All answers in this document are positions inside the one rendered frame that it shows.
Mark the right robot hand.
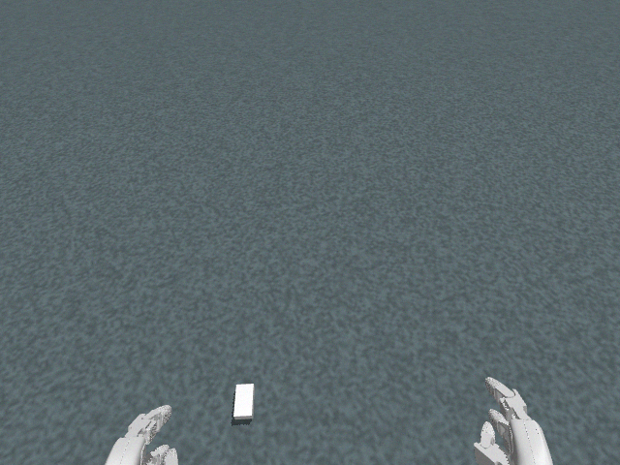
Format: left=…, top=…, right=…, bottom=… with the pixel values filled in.
left=474, top=377, right=553, bottom=465

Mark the left robot hand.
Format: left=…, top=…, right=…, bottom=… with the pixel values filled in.
left=105, top=405, right=178, bottom=465

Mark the small box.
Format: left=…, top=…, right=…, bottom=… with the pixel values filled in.
left=233, top=384, right=255, bottom=419

